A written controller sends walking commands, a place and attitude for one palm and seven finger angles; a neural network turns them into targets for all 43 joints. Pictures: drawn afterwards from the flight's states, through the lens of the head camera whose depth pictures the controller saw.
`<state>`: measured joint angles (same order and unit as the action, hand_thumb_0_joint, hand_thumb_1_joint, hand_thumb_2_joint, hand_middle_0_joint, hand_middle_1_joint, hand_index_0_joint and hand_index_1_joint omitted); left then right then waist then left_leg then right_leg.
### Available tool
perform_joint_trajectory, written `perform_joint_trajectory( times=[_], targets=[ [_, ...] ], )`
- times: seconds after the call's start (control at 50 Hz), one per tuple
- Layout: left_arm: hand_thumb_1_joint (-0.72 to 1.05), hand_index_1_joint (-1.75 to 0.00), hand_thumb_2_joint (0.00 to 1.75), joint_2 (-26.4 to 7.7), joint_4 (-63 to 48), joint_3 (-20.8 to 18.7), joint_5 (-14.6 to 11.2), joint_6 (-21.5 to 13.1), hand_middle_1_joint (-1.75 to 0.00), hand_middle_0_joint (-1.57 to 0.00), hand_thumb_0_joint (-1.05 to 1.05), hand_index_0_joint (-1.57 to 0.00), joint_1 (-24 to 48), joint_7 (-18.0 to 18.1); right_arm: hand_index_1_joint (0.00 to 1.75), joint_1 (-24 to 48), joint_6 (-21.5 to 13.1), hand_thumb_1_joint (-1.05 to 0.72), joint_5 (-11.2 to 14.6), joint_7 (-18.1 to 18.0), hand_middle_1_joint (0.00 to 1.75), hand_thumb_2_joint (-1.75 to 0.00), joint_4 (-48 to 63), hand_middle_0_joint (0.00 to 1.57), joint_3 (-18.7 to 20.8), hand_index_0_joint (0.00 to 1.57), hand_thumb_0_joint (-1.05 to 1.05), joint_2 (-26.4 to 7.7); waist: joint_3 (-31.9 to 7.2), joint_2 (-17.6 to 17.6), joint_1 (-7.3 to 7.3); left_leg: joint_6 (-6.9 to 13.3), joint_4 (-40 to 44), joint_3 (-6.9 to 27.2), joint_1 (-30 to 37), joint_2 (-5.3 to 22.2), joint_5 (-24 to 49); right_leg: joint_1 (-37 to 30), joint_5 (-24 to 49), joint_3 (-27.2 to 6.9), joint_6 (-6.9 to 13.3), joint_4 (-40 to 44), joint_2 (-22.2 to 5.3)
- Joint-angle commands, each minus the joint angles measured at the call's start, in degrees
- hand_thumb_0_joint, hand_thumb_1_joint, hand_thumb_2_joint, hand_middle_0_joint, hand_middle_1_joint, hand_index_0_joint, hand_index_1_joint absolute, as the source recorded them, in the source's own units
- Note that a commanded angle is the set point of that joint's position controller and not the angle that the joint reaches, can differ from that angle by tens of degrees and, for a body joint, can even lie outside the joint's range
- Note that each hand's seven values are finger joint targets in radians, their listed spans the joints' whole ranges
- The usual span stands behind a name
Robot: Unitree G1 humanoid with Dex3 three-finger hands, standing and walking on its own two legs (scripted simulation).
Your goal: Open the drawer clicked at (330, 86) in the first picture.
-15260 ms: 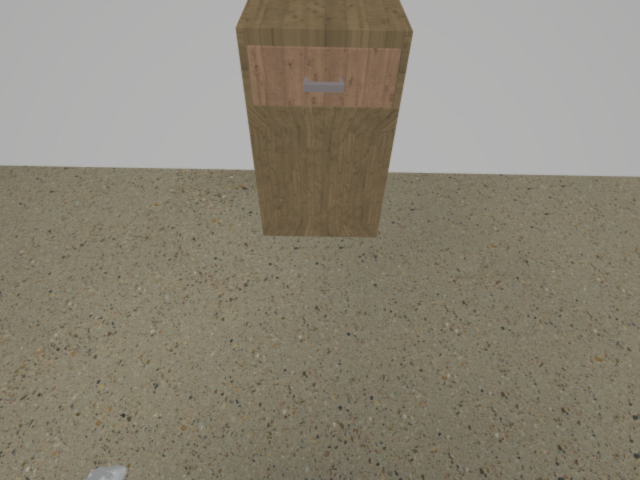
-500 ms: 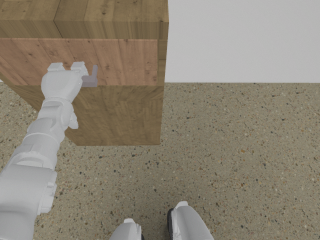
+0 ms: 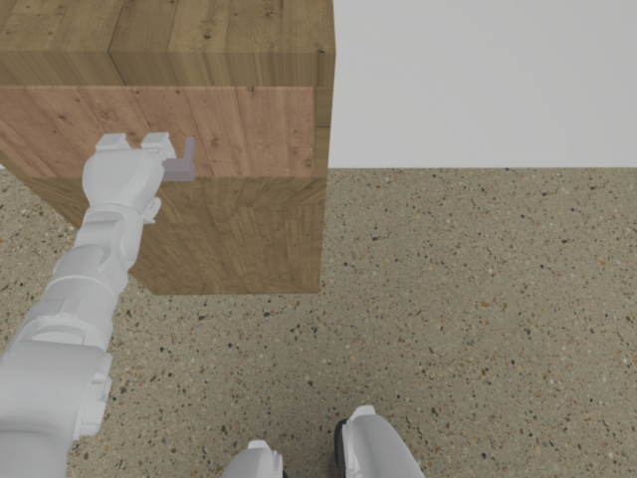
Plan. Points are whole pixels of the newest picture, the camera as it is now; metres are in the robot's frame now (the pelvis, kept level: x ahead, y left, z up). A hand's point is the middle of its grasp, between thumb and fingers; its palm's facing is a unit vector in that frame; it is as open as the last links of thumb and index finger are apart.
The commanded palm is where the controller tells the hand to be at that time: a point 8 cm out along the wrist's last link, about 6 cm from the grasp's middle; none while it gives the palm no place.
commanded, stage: close the thumb around the handle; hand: left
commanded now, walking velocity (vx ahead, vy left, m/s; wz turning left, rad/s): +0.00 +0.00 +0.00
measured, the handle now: (149, 157) +0.54 +0.20 +0.01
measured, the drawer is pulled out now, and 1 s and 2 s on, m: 0.00 0.07 0.18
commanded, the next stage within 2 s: pull the drawer open in 0.22 s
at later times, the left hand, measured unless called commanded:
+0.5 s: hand (142, 204) +0.48 +0.21 -0.01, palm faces -0.06 -0.04 -1.00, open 5.7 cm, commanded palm +0.43 +0.22 +0.04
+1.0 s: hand (134, 248) +0.41 +0.21 -0.01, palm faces -0.04 -0.04 -1.00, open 5.6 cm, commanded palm +0.37 +0.22 +0.04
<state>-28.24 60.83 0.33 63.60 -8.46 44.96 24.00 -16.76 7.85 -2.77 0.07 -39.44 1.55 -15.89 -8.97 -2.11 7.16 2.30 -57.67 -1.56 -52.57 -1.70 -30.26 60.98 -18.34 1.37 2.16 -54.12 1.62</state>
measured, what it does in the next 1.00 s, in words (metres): stands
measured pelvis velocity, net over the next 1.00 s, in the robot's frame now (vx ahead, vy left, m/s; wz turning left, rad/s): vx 0.03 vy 0.00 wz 0.00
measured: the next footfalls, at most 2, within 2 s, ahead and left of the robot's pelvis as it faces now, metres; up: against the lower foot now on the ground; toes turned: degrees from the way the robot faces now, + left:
none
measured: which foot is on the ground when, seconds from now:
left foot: down 0.00-1.00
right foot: down 0.00-1.00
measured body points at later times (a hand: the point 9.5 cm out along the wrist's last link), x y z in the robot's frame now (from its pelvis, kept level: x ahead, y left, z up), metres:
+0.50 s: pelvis +0.02 +0.00 +0.01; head +0.14 -0.01 +0.44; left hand +0.47 +0.21 +0.04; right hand +0.05 -0.27 -0.13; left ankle -0.04 +0.10 -0.67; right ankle +0.06 -0.10 -0.67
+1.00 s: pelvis +0.03 +0.00 +0.02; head +0.13 -0.01 +0.46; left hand +0.41 +0.21 +0.04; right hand +0.15 -0.26 -0.11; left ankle -0.04 +0.10 -0.67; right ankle +0.06 -0.10 -0.67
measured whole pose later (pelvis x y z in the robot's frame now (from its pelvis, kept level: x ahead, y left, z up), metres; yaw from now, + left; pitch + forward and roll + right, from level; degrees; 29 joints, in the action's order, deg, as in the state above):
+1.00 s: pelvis +0.03 +0.00 +0.02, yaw +0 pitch +20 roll +0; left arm -20.0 39.1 3.6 64.5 -4.4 20.5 26.8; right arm -11.2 11.2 -2.2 0.7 -35.8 3.0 -14.4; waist -9.3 -2.4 1.2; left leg 2.2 -50.0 -1.2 -40.2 -1.8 -30.1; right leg 49.4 -19.7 1.1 2.0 -48.7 1.8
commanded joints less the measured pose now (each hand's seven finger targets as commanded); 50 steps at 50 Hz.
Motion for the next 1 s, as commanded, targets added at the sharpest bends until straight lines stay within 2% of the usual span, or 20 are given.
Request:
perform_joint_trajectory(
  times=[0.0,0.06,0.1,0.12,0.18,0.24,0.28,0.3,0.34,0.36,0.38,0.48,0.56,0.62,0.7,0.74,0.8,0.84,0.86,0.98],
  targets=[
    [0.9,-1.35,0.9,-15.82,-8.6,-4.41,-0.85,1.32,-1.35,-0.4,0.0,-0.4,19.29,1.96,0.3,-8.44,-0.7,-0.9,0.15,-0.76,0.3,-0.9,2.83,0.2,3.37,0.2,0.0,-9.28,-26.6,0.16,-1.19,0.31,6.72,1.69,4.39,-0.71,21.7,-28.86,17.01,-2.6,0.01,4.13,-0.31],
    [0.9,-1.35,0.9,-16.8,-9.59,-5.48,-0.39,1.03,-1.35,-0.4,0.0,-0.4,17.78,2.18,0.3,-8.25,-0.47,-0.9,-0.04,-0.75,0.3,-0.9,2.89,0.2,3.45,0.2,0.0,-9.19,-28.72,-1.42,-2.19,0.01,6.54,1.88,6.24,-0.66,24.82,-29.18,19.16,-2.54,0.25,3.35,-0.23],
    [0.9,-1.35,0.9,-14.43,-10.23,-4.52,-0.42,1.07,-1.35,-0.4,0.0,-0.4,16.44,2.5,0.3,-8.06,-0.32,-0.9,-0.12,-0.58,0.3,-0.9,3.09,0.2,3.75,0.2,0.0,-8.89,-28.99,-1.72,-2.26,-0.22,6.5,1.91,7.92,-0.45,26.96,-28.67,20.29,-2.29,0.28,3.38,-0.14],
    [0.9,-1.35,0.9,-12.84,-10.49,-3.7,-0.74,0.97,-1.35,-0.4,0.0,-0.4,16.96,2.59,0.3,-8.13,-0.28,-0.9,-0.14,-0.47,0.3,-0.9,3.12,0.2,3.8,0.2,0.0,-8.64,-28.61,-1.47,-1.68,-0.25,6.49,2.2,8.25,-0.35,27.89,-28.41,20.8,-2.12,0.28,3.45,-0.15],
    [0.9,-1.35,0.9,-13.37,-9.2,-3.76,-0.94,1.49,-1.35,-0.4,0.0,-0.4,16.95,2.65,0.3,-7.83,-0.08,-0.9,0.05,-0.5,0.3,-0.9,2.86,0.2,3.78,0.2,0.0,-9.0,-26.86,0.73,-1.29,-0.11,6.79,2.26,6.98,-0.35,24.83,-28.12,18.6,-2.07,0.1,3.9,-0.09],
    [0.9,-1.35,0.9,-13.32,-10.66,-4.07,-0.53,1.41,-1.35,-0.4,0.0,-0.4,17.06,3.01,0.3,-8.15,-0.04,-0.9,-0.23,-0.45,0.3,-0.9,2.74,0.2,3.96,0.2,0.0,-8.97,-29.5,-1.14,-1.82,-0.36,6.73,2.63,9.38,-0.17,27.81,-28.16,20.08,-1.96,0.25,3.43,-0.19],
    [0.9,-1.35,0.9,-11.0,-11.23,-2.6,-0.55,1.57,-1.35,-0.4,0.0,-0.4,17.28,3.17,0.3,-7.99,0.05,-0.9,-0.3,-0.32,0.3,-0.9,2.73,0.2,4.13,0.2,0.0,-8.62,-28.54,-2.32,-1.48,-0.62,6.69,2.64,10.7,0.03,29.4,-27.08,20.35,-1.73,0.26,3.71,-0.08],
    [0.9,-1.35,0.9,-12.83,-11.86,-4.18,-0.41,1.5,-1.35,-0.4,0.0,-0.4,16.97,3.31,0.3,-8.1,0.11,-0.9,-0.37,-0.33,0.3,-0.9,2.48,0.2,4.09,0.2,0.0,-8.88,-29.08,-1.67,-2.05,-0.69,6.61,2.84,11.15,0.18,30.51,-27.34,20.82,-1.71,0.32,3.47,-0.08],
    [0.9,-1.35,0.9,-11.26,-12.81,-4.11,-0.99,1.21,-1.35,-0.4,0.0,-0.4,13.05,3.15,0.3,-8.14,0.36,-0.9,-0.46,-0.09,0.3,-0.9,2.98,0.2,4.23,0.2,0.0,-8.48,-30.89,-1.46,-3.22,-0.65,6.91,2.71,12.02,0.2,33.34,-29.73,23.14,-1.8,0.35,3.43,-0.12],
    [0.9,-1.35,0.9,-10.99,-12.77,-4.25,-1.1,1.31,-1.35,-0.4,0.0,-0.4,10.45,2.93,0.3,-7.54,0.6,-0.9,-0.36,-0.01,0.3,-0.9,3.31,0.2,4.19,0.2,0.0,-8.39,-30.08,-1.73,-3.92,-0.76,7.19,2.53,12.16,0.18,33.65,-30.04,23.4,-1.94,0.42,3.64,-0.11],
    [0.9,-1.35,0.9,-8.79,-13.38,-2.66,-1.27,1.21,-1.35,-0.4,0.0,-0.4,9.98,2.77,0.3,-7.32,0.7,-0.9,-0.23,0.09,0.3,-0.9,3.6,0.2,4.25,0.2,0.0,-8.14,-28.97,-1.36,-3.51,-0.77,7.64,2.61,12.24,0.33,33.53,-29.91,23.31,-1.74,0.44,4.07,-0.06],
    [0.9,-1.35,0.9,-8.47,-17.94,-3.9,-1.17,0.6,-1.35,-0.4,0.0,-0.4,2.83,3.1,0.3,-6.21,1.4,-0.9,-0.2,0.3,0.3,-0.9,4.55,0.2,4.49,0.2,0.0,-7.79,-29.08,0.56,-5.35,-0.49,8.84,2.31,12.44,0.65,35.91,-33.59,26.29,-2.47,0.61,4.57,-0.34],
    [0.9,-1.35,0.9,-6.27,-20.0,-3.08,-0.91,1.03,-1.35,-0.4,0.0,-0.4,-1.54,3.74,0.3,-4.93,1.93,-0.9,-0.06,0.44,0.3,-0.9,4.99,0.2,4.62,0.2,0.0,-7.58,-26.62,1.07,-5.46,-0.64,9.72,2.26,12.93,0.8,36.1,-33.49,26.39,-2.4,0.72,5.19,-0.4],
    [0.9,-1.35,0.9,-7.44,-23.12,-4.27,-0.61,1.49,-1.35,-0.4,0.0,-0.4,-2.73,4.55,0.3,-3.75,2.21,-0.9,-0.21,0.37,0.3,-0.9,5.36,0.2,4.58,0.2,0.0,-7.6,-27.08,0.51,-6.03,-0.55,10.07,1.94,12.91,0.53,35.93,-35.15,27.51,-2.91,0.91,5.32,-0.54],
    [0.9,-1.35,0.9,-4.89,-26.33,-3.1,-0.13,2.66,-1.35,-0.4,0.0,-0.4,-7.06,5.31,0.3,-2.69,2.46,-0.9,0.11,0.58,0.3,-0.9,6.09,0.2,4.81,0.2,0.0,-7.08,-26.25,0.26,-6.48,-1.03,10.51,2.28,15.97,0.94,39.2,-34.5,27.47,-2.34,0.88,5.77,-0.45],
    [0.9,-1.35,0.9,-2.59,-27.96,-1.33,-0.07,3.28,-1.35,-0.4,0.0,-0.4,-7.7,5.35,0.3,-2.21,2.48,-0.9,0.27,0.55,0.3,-0.9,6.37,0.2,4.91,0.2,0.0,-6.81,-26.41,-0.13,-5.83,-1.51,10.39,3.11,18.09,1.31,40.92,-33.14,26.88,-1.94,0.74,5.8,-0.39],
    [0.9,-1.35,0.9,-1.84,-28.33,-0.85,-0.3,4.21,-1.35,-0.4,0.0,-0.4,-9.14,5.37,0.3,-1.17,2.39,-0.9,0.4,0.41,0.3,-0.9,6.92,0.2,4.69,0.2,0.0,-6.68,-24.04,0.24,-5.93,-1.36,11.03,2.48,17.75,0.95,38.46,-33.73,26.0,-1.79,0.78,6.69,-0.32],
    [0.9,-1.35,0.9,-3.03,-29.71,-2.03,-0.16,4.42,-1.35,-0.4,0.0,-0.4,-11.16,5.3,0.3,-0.67,2.42,-0.9,0.46,0.21,0.3,-0.9,7.34,0.2,4.55,0.2,0.0,-6.58,-24.93,0.76,-6.62,-1.31,11.13,2.44,17.83,0.86,39.56,-35.21,27.2,-1.98,0.8,6.35,-0.44],
    [0.9,-1.35,0.9,-1.79,-29.67,-1.02,-0.22,4.59,-1.35,-0.4,0.0,-0.4,-11.35,5.13,0.3,-0.24,2.38,-0.9,0.54,0.1,0.3,-0.9,7.54,0.2,4.51,0.2,0.0,-6.43,-24.47,0.83,-6.23,-1.27,11.05,2.35,17.79,0.78,38.95,-35.1,27.33,-2.04,0.77,6.53,-0.41],
    [0.9,-1.35,0.9,-1.85,-33.73,-1.88,-0.27,4.28,-1.35,-0.4,0.0,-0.4,-16.54,5.03,0.3,1.63,1.81,-0.9,0.64,-0.1,0.3,-0.9,9.05,0.2,4.18,0.2,0.0,-6.0,-23.32,1.12,-7.38,-1.29,11.65,1.99,18.13,0.48,38.19,-36.82,27.99,-2.33,0.93,6.94,-0.42]
  ],
)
